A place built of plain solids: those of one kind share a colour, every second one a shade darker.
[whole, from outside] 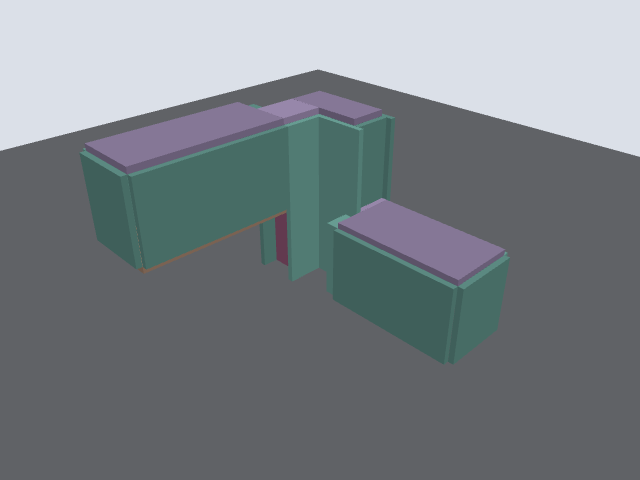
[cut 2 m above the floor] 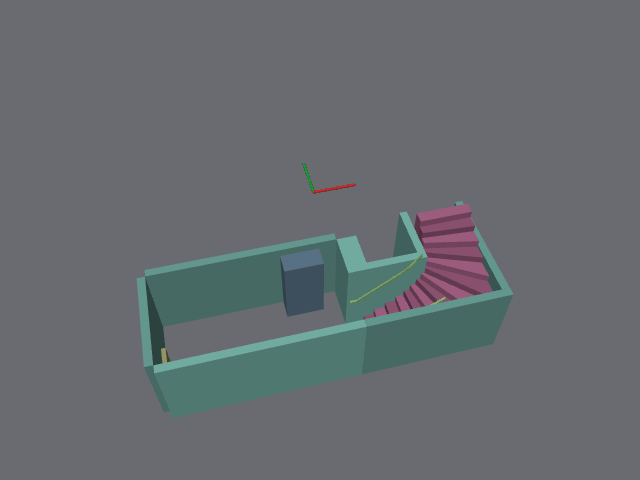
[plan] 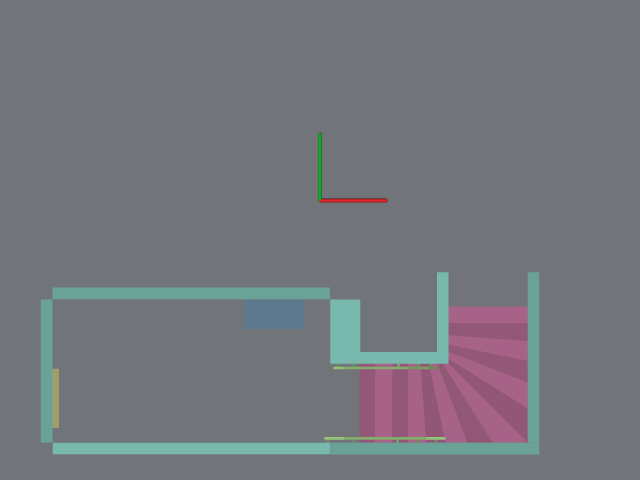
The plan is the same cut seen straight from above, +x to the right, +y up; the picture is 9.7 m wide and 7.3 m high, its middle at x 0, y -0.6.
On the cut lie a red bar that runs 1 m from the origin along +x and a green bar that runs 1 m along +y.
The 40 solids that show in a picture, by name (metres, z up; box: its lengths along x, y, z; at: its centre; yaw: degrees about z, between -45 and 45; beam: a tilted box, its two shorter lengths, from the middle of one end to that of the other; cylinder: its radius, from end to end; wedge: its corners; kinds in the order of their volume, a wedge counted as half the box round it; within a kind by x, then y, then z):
{
 "wall_1": {"box": [0.18, 2.18, 2.51], "at": [-4.16, -2.59, 1.21]},
 "wall_2": {"box": [4.22, 0.18, 2.51], "at": [-1.96, -3.77, 1.21]},
 "wall_3": {"box": [4.22, 0.18, 2.51], "at": [-1.96, -1.41, 1.21]},
 "wall_4": {"box": [0.18, 0.98, 2.51], "at": [0.24, -1.99, 1.21]},
 "wall_5": {"box": [0.46, 0.98, 2.51], "at": [0.38, -1.99, 1.21]},
 "wall_6": {"box": [0.18, 1.2, 2.81], "at": [0.43, -3.08, 3.87]},
 "wall_7": {"box": [1.8, 0.18, 5.33], "at": [1.06, -2.39, 2.61]},
 "wall_8": {"box": [3.18, 0.18, 5.33], "at": [1.75, -3.77, 2.61]},
 "wall_9": {"box": [0.18, 1.39, 5.33], "at": [1.87, -1.79, 2.61]},
 "wall_10": {"box": [0.18, 4.95, 2.6], "at": [1.87, 1.39, 3.98]},
 "wall_11": {"box": [2.11, 0.18, 2.6], "at": [3.01, 3.95, 3.98]},
 "wall_12": {"box": [0.18, 2.59, 5.33], "at": [3.25, -2.39, 2.61]},
 "wall_13": {"box": [0.18, 4.95, 2.6], "at": [4.16, 1.39, 3.98]},
 "tread_1": {"wedge": [[0.6, -3.68, -0.05], [0.6, -3.68, 0.17], [0.6, -2.48, -0.05], [0.6, -2.48, 0.17], [0.84, -3.68, -0.05], [0.84, -3.68, 0.17], [0.84, -2.48, -0.05], [0.84, -2.48, 0.17]]},
 "tread_2": {"wedge": [[0.84, -3.68, -0.05], [0.84, -3.68, 0.35], [0.84, -2.48, -0.05], [0.84, -2.48, 0.36], [1.1, -3.68, -0.05], [1.1, -3.68, 0.35], [1.1, -2.48, -0.05], [1.1, -2.48, 0.35]]},
 "tread_3": {"wedge": [[1.1, -3.68, -0.05], [1.1, -3.68, 0.54], [1.1, -2.48, -0.05], [1.1, -2.48, 0.53], [1.34, -3.68, -0.05], [1.34, -3.68, 0.53], [1.35, -2.48, -0.05], [1.35, -2.48, 0.53]]},
 "tread_4": {"wedge": [[1.33, -3.68, -0.05], [1.33, -3.68, 0.71], [1.34, -2.48, -0.05], [1.34, -2.48, 0.71], [1.53, -2.48, -0.05], [1.53, -2.48, 0.7], [1.62, -3.68, -0.05], [1.62, -3.68, 0.71]]},
 "tread_5": {"wedge": [[1.53, -2.48, -0.05], [1.53, -2.48, 0.89], [1.62, -3.68, -0.05], [1.62, -3.68, 0.89], [1.66, -2.48, -0.05], [1.66, -2.48, 0.88], [1.91, -3.68, -0.05], [1.91, -3.68, 0.88]]},
 "tread_6": {"wedge": [[1.66, -2.48, -0.05], [1.66, -2.48, 1.06], [1.79, -2.48, -0.05], [1.79, -2.48, 1.06], [1.91, -3.68, -0.05], [1.91, -3.68, 1.06], [2.24, -3.68, -0.05], [2.24, -3.68, 1.06]]},
 "tread_7": {"wedge": [[1.78, -2.48, -0.05], [1.78, -2.48, 1.24], [1.87, -2.48, -0.05], [1.87, -2.48, 1.24], [2.24, -3.68, -0.05], [2.24, -3.68, 1.24], [2.63, -3.68, -0.05], [2.63, -3.68, 1.23]]},
 "tread_8": {"wedge": [[1.87, -2.48, -0.05], [1.87, -2.48, 1.42], [1.96, -2.48, -0.05], [1.96, -2.48, 1.42], [2.63, -3.68, -0.05], [2.63, -3.68, 1.42], [3.16, -3.68, -0.05], [3.16, -3.68, 1.42]]},
 "tread_9": {"wedge": [[1.96, -2.48, -0.05], [1.96, -2.48, 1.6], [1.96, -2.4, -0.05], [1.96, -2.4, 1.6], [3.16, -3.68, -0.05], [3.16, -3.68, 1.6], [3.16, -3.16, -0.05], [3.16, -3.16, 1.6]]},
 "tread_10": {"wedge": [[1.96, -2.41, -0.05], [1.96, -2.41, 1.78], [1.96, -2.3, -0.05], [1.96, -2.3, 1.78], [3.16, -3.16, -0.05], [3.16, -3.16, 1.78], [3.16, -2.76, -0.05], [3.16, -2.76, 1.78]]},
 "tread_11": {"wedge": [[1.96, -2.3, -0.05], [1.96, -2.3, 1.95], [1.96, -2.19, -0.05], [1.96, -2.19, 1.95], [3.16, -2.77, -0.05], [3.16, -2.77, 1.95], [3.16, -2.44, -0.05], [3.16, -2.44, 1.95]]},
 "tread_12": {"wedge": [[1.96, -2.19, -0.05], [1.96, -2.19, 2.14], [1.96, -2.05, -0.05], [1.96, -2.05, 2.14], [3.16, -2.44, -0.05], [3.16, -2.44, 2.14], [3.16, -2.13, -0.05], [3.16, -2.13, 2.14]]},
 "tread_13": {"wedge": [[1.96, -2.05, -0.05], [1.96, -2.05, 2.31], [1.96, -1.86, -0.05], [1.96, -1.86, 2.31], [3.16, -2.14, -0.05], [3.16, -2.14, 2.31], [3.16, -1.87, -0.05], [3.16, -1.87, 2.31]]},
 "tread_14": {"wedge": [[1.96, -1.86, -0.05], [1.96, -1.86, 2.49], [1.96, -1.61, -0.05], [1.96, -1.61, 2.49], [3.16, -1.87, -0.05], [3.16, -1.87, 2.49], [3.16, -1.61, -0.05], [3.16, -1.61, 2.49]]},
 "roof_1": {"box": [4.22, 2.18, 0.19], "at": [-1.96, -2.59, 2.56]},
 "roof_2": {"box": [0.36, 1.2, 0.19], "at": [0.34, -3.08, 2.56]},
 "roof_3": {"box": [2.64, 1.2, 0.2], "at": [1.84, -3.08, 5.38]},
 "roof_4": {"box": [1.2, 1.39, 0.2], "at": [2.56, -1.79, 5.38]},
 "roof_5": {"box": [2.11, 4.95, 0.2], "at": [3.01, 1.39, 5.38]},
 "floor_1": {"box": [2.11, 5.48, 0.22], "at": [3.01, 1.12, 2.57]},
 "lockers_1": {"box": [0.9, 0.45, 1.85], "at": [-0.69, -1.73, 0.88]},
 "radiator_1": {"box": [0.1, 0.9, 0.6], "at": [-4.02, -3.01, 0.45]},
 "guard_rail_1": {"box": [0.3, 0.041, 0.041], "at": [0.22, -3.62, 0.97]},
 "guard_rail_2": {"wedge": [[0.36, -2.57, 0.94], [0.36, -2.57, 0.99], [0.36, -2.53, 0.94], [0.36, -2.53, 0.99], [1.34, -2.57, 1.65], [1.34, -2.57, 1.7], [1.34, -2.53, 1.65], [1.34, -2.53, 1.7]]},
 "guard_rail_3": {"wedge": [[0.37, -3.64, 0.94], [0.37, -3.64, 0.99], [0.37, -3.6, 0.94], [0.37, -3.6, 0.99], [1.33, -3.64, 1.65], [1.33, -3.64, 1.7], [1.33, -3.6, 1.65], [1.33, -3.6, 1.7]]},
 "guard_rail_4": {"wedge": [[1.33, -3.64, 1.65], [1.33, -3.64, 1.7], [1.33, -3.6, 1.65], [1.33, -3.6, 1.7], [1.62, -3.64, 1.83], [1.62, -3.64, 1.88], [1.62, -3.6, 1.83], [1.62, -3.6, 1.88]]},
 "guard_rail_5": {"wedge": [[1.62, -3.64, 1.83], [1.62, -3.64, 1.88], [1.62, -3.6, 1.83], [1.62, -3.6, 1.88], [1.91, -3.64, 2.0], [1.91, -3.64, 2.05], [1.91, -3.6, 2.0], [1.91, -3.6, 2.05]]}
}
